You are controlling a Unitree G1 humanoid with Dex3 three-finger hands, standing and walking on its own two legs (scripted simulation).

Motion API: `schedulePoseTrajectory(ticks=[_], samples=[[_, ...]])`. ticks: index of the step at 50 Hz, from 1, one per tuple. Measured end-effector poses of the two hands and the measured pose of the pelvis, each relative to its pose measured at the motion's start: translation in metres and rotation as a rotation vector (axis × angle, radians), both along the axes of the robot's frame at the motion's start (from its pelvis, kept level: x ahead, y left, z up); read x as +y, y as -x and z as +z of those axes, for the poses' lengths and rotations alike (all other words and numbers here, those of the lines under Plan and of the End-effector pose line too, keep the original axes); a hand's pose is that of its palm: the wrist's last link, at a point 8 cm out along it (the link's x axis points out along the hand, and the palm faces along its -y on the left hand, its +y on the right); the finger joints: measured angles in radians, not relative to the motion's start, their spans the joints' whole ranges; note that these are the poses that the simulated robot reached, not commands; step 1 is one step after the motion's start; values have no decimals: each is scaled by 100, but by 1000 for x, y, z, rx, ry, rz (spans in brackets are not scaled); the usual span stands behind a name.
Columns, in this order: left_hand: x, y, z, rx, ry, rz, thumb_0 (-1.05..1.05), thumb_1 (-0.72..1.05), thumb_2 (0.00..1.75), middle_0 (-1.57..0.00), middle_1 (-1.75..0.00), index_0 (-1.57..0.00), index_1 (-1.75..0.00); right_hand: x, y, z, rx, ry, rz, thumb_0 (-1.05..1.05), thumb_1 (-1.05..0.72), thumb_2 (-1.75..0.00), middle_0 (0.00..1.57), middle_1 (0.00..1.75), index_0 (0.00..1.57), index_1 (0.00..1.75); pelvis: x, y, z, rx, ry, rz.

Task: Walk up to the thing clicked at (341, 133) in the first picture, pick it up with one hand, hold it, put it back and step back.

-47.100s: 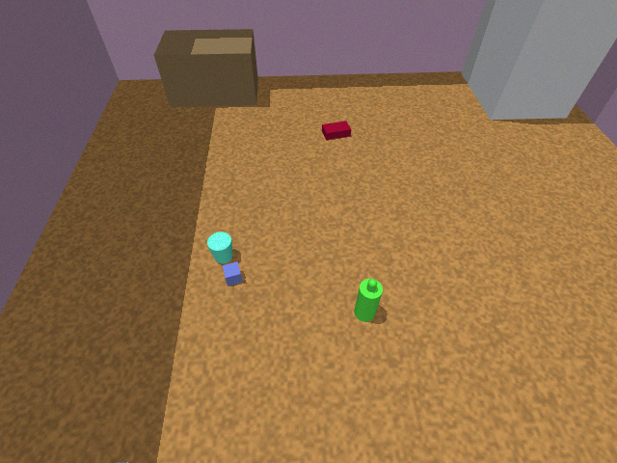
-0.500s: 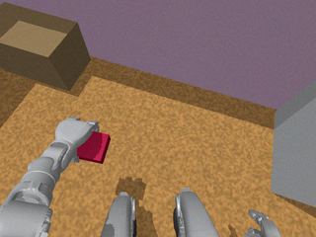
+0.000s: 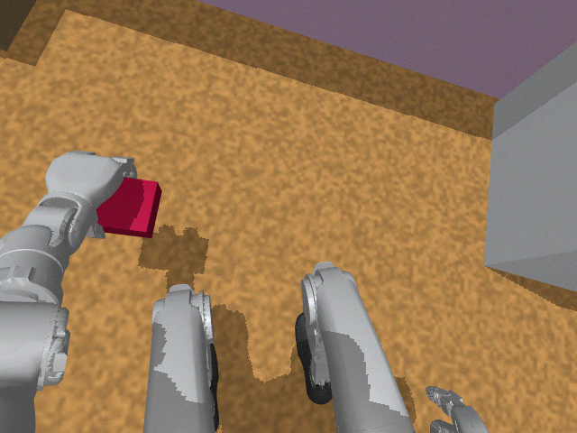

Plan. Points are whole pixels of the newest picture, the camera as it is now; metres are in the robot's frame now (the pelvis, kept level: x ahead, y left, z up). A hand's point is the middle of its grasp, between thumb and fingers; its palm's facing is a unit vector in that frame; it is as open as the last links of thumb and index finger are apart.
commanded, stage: crouch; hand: left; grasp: from above
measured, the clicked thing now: (108, 204) +0.45 +0.22 -0.19
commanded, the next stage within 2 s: lower in 0.92 s
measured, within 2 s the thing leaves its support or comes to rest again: neither
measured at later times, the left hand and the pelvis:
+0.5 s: hand (111, 200) +0.48 +0.24 -0.24, palm faces -0.48 +0.05 -0.87, open 11.0 cm; pelvis +0.00 -0.01 -0.09, yaw -2 degrees
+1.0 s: hand (115, 201) +0.49 +0.25 -0.30, palm faces -0.48 +0.06 -0.88, open 11.0 cm; pelvis +0.00 +0.00 -0.13, yaw -4 degrees
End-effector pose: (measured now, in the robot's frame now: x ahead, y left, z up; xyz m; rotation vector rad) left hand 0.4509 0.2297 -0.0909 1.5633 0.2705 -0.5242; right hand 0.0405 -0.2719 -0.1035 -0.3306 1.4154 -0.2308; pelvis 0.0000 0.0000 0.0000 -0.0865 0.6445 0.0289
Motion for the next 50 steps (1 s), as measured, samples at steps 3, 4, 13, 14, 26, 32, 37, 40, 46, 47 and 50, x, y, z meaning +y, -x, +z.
schedulePoseTrajectory(ticks=[3,4,13,14,26,32,37,40,46,47,50], samples=[[2,-6,-21,-16,7,-4,0,-8,54,-55,-58,-60,-56,-2,-5,-15,9,0,27,0,-91,-89,20,30,21,30,-1,-1,-17,10,5,1],[3,-9,-26,-23,6,-4,0,-8,53,-55,-58,-60,-56,-3,-6,-19,12,-1,35,0,-91,-89,20,30,21,30,-1,-1,-22,12,6,1],[11,-27,-61,-38,-19,43,0,-9,55,-56,-58,-60,-56,-8,-7,-51,29,-19,58,0,-91,-90,20,30,21,30,-3,0,-55,13,14,-2],[11,-28,-64,-32,-22,46,0,-9,55,-55,-58,-60,-56,-8,-6,-53,32,-21,57,0,-91,-90,20,30,21,30,-3,0,-57,13,14,-3],[8,-35,-100,5,2,35,-1,-9,59,-53,-61,-58,-59,-11,25,-75,111,-22,37,0,-92,-90,20,30,21,30,-6,4,-89,-9,23,-12],[9,-36,-119,6,5,15,-1,-8,58,-52,-61,-57,-59,-12,39,-86,142,-13,38,0,-92,-90,20,30,21,30,-6,8,-106,-23,32,-16],[11,-40,-130,-10,5,17,-1,-8,58,-52,-62,-56,-60,-10,44,-95,156,-9,42,0,-92,-90,20,30,21,30,-6,9,-117,-28,38,-21],[13,-43,-136,-13,-4,17,-1,-8,58,-52,-62,-56,-60,-7,43,-100,157,-10,44,0,-92,-90,20,30,21,30,-5,8,-122,-29,41,-23],[15,-48,-144,-10,-13,29,-1,-8,58,-52,-62,-57,-60,-2,38,-107,148,-18,52,0,-92,-90,20,30,21,30,-4,6,-128,-30,48,-25],[15,-49,-146,-9,-13,31,-1,-8,58,-52,-62,-57,-60,-2,37,-108,147,-19,55,0,-92,-90,20,30,21,30,-3,5,-129,-30,49,-26],[16,-51,-150,-5,-10,40,-1,-8,58,-52,-61,-57,-59,0,34,-109,143,-19,61,0,-92,-90,20,30,21,30,-3,5,-130,-28,53,-25]])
